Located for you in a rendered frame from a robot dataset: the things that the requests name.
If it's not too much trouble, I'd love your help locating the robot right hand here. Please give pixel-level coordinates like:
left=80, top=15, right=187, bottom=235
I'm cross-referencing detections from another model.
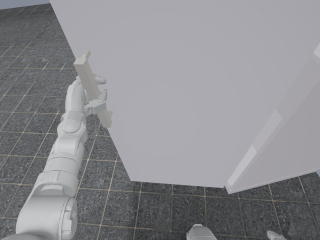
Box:
left=266, top=230, right=286, bottom=240

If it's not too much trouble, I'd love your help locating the fridge door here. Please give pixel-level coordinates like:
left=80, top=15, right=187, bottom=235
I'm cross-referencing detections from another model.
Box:
left=49, top=0, right=320, bottom=188

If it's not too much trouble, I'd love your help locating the handle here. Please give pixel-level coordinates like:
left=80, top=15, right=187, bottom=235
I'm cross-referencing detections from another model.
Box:
left=73, top=50, right=113, bottom=128

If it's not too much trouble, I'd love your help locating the robot left forearm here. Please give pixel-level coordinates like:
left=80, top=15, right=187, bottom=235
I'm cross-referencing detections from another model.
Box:
left=15, top=111, right=88, bottom=234

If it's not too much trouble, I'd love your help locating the right robot thigh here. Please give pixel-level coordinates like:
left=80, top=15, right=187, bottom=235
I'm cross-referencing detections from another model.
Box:
left=186, top=226, right=217, bottom=240

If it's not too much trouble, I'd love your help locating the robot left upper arm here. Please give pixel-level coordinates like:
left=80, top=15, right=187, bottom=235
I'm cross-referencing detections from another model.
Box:
left=1, top=195, right=78, bottom=240

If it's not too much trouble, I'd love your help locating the robot left hand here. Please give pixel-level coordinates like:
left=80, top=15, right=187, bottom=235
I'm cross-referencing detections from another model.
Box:
left=65, top=73, right=108, bottom=117

